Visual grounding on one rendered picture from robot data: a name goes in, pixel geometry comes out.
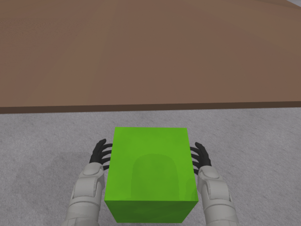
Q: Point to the robot left forearm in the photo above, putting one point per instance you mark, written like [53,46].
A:
[85,200]

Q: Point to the robot right hand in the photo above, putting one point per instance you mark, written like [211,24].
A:
[203,157]

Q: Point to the carton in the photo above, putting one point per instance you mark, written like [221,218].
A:
[151,177]

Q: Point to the robot left hand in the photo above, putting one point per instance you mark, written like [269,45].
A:
[98,154]

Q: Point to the robot right forearm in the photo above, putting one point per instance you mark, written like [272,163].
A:
[217,201]

